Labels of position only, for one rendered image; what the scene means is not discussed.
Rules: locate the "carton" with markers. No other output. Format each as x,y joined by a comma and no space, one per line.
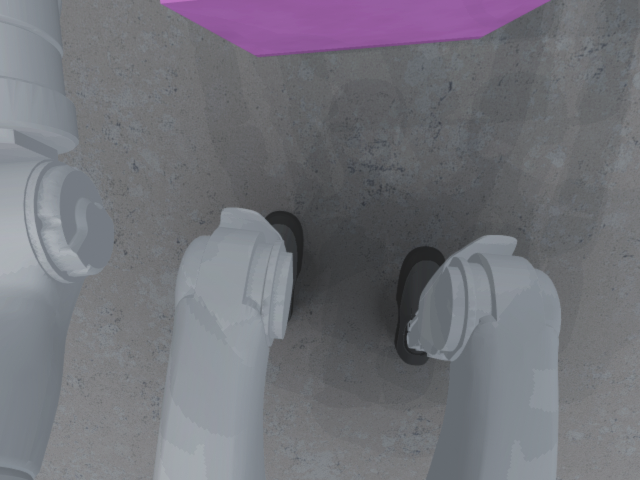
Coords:
284,27

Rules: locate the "left robot upper arm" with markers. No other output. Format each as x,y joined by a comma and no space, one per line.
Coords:
54,232

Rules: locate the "left robot shin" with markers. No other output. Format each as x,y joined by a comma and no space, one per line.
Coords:
237,218

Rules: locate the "right robot shin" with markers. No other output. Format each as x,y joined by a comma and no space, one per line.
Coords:
419,333

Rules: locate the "robot shin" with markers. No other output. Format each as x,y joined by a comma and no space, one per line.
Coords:
237,218
419,333

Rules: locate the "robot left forearm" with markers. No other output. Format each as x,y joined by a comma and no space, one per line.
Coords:
37,120

